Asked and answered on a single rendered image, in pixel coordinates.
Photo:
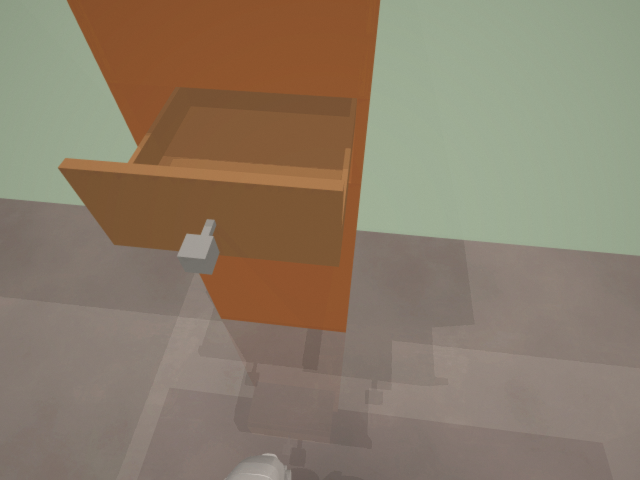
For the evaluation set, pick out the handle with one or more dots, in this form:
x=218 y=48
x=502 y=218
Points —
x=199 y=253

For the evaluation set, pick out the cabinet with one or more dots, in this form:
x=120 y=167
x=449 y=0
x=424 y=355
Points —
x=146 y=48

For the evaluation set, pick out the drawer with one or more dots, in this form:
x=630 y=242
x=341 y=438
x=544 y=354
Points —
x=271 y=169

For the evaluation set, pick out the robot left thigh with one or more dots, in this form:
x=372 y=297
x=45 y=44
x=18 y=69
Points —
x=260 y=467

